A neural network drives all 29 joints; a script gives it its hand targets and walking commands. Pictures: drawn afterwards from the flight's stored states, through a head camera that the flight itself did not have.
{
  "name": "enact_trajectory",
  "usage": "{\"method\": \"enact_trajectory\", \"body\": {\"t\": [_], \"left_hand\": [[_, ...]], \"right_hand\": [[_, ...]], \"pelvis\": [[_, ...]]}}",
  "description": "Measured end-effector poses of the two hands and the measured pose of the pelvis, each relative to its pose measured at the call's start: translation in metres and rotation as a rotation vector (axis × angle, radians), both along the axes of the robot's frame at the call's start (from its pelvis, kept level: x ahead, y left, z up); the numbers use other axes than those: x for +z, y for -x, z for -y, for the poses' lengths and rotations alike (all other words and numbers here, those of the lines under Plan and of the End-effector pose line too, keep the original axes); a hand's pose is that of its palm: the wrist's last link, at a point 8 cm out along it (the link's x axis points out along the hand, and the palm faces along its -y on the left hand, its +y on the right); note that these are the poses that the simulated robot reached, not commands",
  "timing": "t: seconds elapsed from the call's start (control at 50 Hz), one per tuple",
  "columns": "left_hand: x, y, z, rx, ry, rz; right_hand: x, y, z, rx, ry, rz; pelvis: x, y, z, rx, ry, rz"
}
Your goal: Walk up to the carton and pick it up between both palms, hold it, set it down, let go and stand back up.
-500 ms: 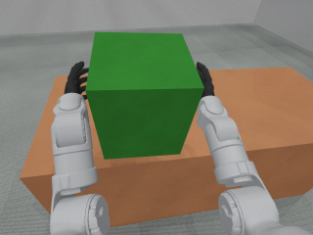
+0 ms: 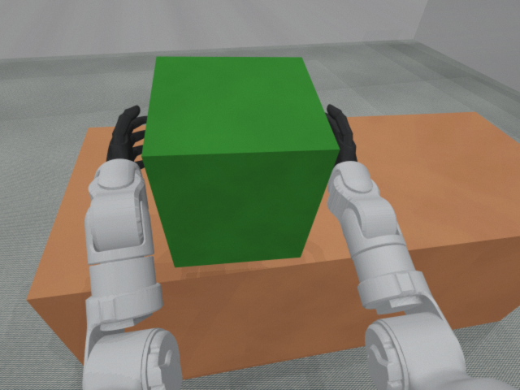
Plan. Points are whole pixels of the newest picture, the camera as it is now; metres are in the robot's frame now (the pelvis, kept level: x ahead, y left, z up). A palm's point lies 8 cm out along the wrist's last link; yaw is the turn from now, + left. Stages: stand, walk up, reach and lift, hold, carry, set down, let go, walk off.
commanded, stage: hold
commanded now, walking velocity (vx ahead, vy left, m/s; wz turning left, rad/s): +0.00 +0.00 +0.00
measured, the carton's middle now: (235, 166) +0.40 +0.01 +0.17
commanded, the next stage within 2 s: none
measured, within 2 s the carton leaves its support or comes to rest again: neither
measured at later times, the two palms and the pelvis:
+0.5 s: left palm (125, 166) +0.36 +0.16 +0.20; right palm (338, 161) +0.36 -0.14 +0.20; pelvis +0.00 +0.00 +0.00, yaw +0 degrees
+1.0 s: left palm (121, 165) +0.36 +0.16 +0.20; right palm (336, 160) +0.36 -0.14 +0.20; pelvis +0.00 +0.00 +0.00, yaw +0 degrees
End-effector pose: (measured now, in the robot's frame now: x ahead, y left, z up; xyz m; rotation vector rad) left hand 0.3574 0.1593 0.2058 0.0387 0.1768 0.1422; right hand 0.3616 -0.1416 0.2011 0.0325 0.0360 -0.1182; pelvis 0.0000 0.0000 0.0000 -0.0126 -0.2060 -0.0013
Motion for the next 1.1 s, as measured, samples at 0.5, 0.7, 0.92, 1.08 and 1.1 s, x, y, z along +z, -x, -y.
{"method": "enact_trajectory", "body": {"t": [0.5, 0.7, 0.92, 1.08, 1.1], "left_hand": [[-0.0046, -0.0011, -0.0002, -0.001, 0.001, -0.004], [-0.0016, 0.0006, -0.0011, 0.004, 0.002, -0.009], [-0.0013, 0.0001, -0.0047, 0.011, 0.005, -0.011], [-0.003, -0.0015, -0.003, 0.005, 0.003, -0.009], [-0.003, -0.0018, -0.0024, 0.004, 0.003, -0.008]], "right_hand": [[-0.0032, -0.0012, -0.0004, 0.004, 0.003, -0.001], [-0.0025, -0.0003, -0.0014, 0.005, 0.003, -0.005], [-0.0006, -0.003, -0.0051, 0.012, 0.008, -0.007], [-0.0013, -0.0031, -0.0032, 0.007, 0.003, -0.004], [-0.0014, -0.0031, -0.0027, 0.006, 0.003, -0.003]], "pelvis": [[0.0, -0.0004, 0.0, 0.003, 0.001, 0.001], [0.0, 0.0007, -0.0004, -0.001, -0.001, 0.002], [0.0, 0.0021, -0.0001, 0.005, -0.001, 0.0], [0.0001, 0.0013, 0.0002, 0.006, 0.0, -0.005], [0.0001, 0.0011, 0.0002, 0.006, 0.0, -0.005]]}}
